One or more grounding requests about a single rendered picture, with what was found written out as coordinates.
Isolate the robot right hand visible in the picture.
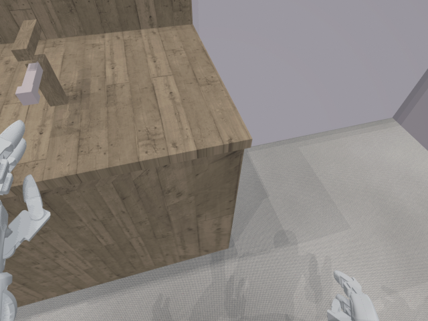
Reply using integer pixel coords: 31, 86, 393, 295
327, 270, 379, 321

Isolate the robot left hand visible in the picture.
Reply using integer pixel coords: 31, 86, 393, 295
0, 120, 50, 273

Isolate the tap lever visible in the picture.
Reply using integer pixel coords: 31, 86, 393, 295
15, 62, 43, 106

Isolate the left robot forearm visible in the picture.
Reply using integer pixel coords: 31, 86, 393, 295
0, 272, 17, 321

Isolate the counter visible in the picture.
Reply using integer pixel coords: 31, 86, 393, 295
0, 0, 252, 307

